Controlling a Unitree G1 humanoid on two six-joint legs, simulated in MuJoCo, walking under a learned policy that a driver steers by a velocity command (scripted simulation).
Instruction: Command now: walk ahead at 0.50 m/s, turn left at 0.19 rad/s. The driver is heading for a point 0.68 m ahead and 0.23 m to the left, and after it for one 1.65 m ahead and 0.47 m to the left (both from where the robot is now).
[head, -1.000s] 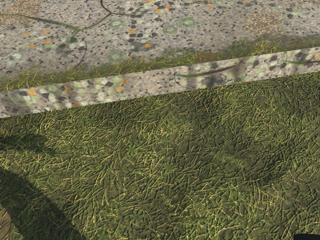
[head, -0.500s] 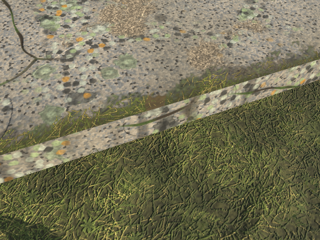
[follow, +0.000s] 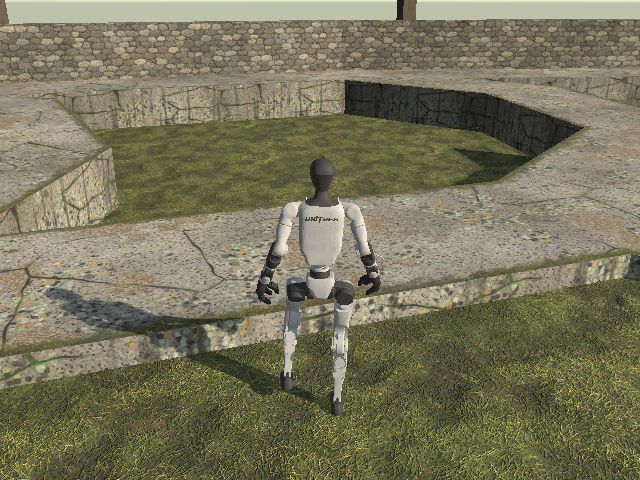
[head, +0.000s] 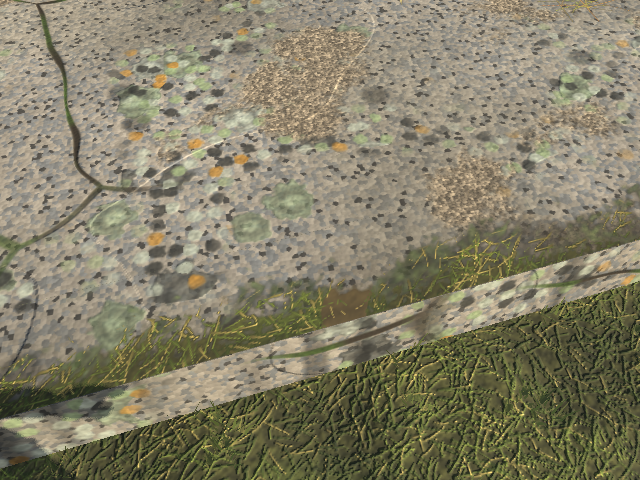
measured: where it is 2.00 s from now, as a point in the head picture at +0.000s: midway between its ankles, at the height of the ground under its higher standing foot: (173, 308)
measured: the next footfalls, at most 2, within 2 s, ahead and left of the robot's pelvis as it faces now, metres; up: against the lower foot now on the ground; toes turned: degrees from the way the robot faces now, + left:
left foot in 0.26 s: +0.31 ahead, +0.16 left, +0.00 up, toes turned +10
right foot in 0.72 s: +0.58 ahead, +0.03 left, +0.00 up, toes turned +28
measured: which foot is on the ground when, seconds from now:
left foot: up 0.00-0.24, down 0.26-0.72, up 0.74-1.00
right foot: down 0.00-0.26, up 0.28-0.70, down 0.72-1.00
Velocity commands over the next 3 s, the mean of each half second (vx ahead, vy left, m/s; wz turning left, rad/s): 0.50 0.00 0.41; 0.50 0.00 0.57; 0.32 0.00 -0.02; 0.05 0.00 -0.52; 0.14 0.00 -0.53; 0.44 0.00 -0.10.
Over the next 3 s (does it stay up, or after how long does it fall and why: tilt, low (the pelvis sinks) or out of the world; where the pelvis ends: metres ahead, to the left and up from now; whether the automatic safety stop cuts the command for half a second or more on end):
stays up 1.09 0.32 0.19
